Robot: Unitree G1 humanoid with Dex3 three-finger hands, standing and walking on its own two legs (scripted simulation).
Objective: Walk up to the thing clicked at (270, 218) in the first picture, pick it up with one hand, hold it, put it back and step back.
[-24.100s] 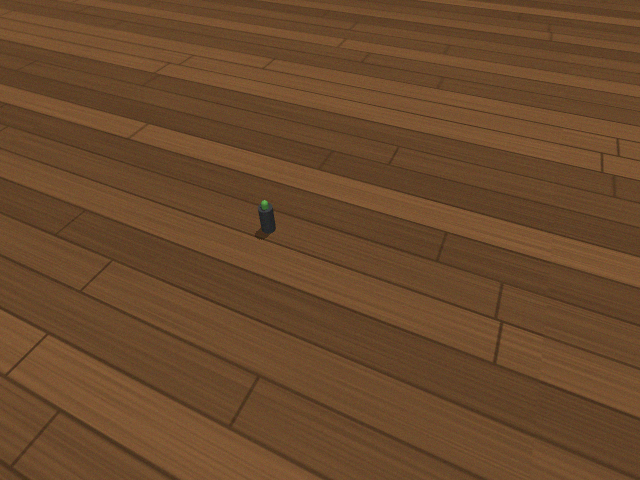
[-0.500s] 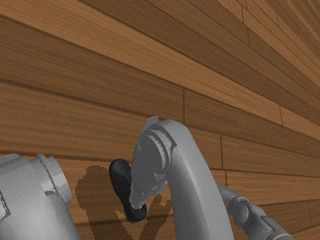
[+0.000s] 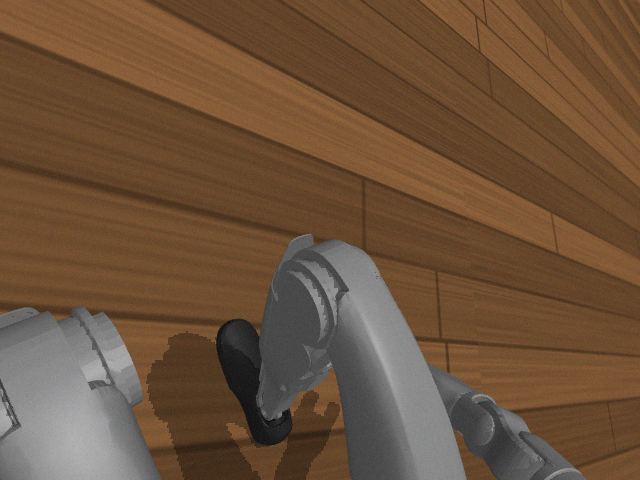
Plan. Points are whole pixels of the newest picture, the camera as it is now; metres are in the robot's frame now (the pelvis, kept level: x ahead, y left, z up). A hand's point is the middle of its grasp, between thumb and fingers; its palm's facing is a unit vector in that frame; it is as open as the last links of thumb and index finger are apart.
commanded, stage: withdraw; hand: left
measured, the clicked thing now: out of the picture +0.45 +0.31 -0.21
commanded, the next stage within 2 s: rise in 0.36 s
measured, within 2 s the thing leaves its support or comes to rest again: neither
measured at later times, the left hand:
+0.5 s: hand out of the picture +0.42 +0.37 -0.09, palm faces +0.38 -0.92 -0.04, open 17.7 cm
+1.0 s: hand out of the picture +0.30 +0.41 +0.03, palm faces +0.36 -0.79 -0.50, open 17.4 cm
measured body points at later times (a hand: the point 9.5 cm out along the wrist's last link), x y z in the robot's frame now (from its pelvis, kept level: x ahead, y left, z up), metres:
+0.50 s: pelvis +0.00 +0.00 +0.01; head +0.20 +0.17 +0.37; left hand +0.39 +0.42 -0.09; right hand +0.17 -0.25 -0.04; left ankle +0.08 +0.12 -0.26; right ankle +0.15 -0.12 -0.26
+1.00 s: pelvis +0.01 -0.01 +0.11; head +0.21 +0.08 +0.50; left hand +0.28 +0.45 +0.06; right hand +0.20 -0.24 -0.02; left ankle +0.08 +0.12 -0.26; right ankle +0.15 -0.12 -0.26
